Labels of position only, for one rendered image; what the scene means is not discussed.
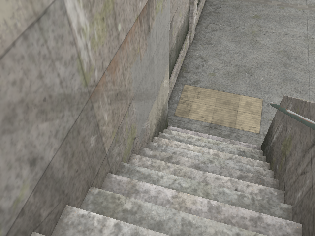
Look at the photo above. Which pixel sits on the stairs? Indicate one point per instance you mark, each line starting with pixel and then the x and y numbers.
pixel 185 183

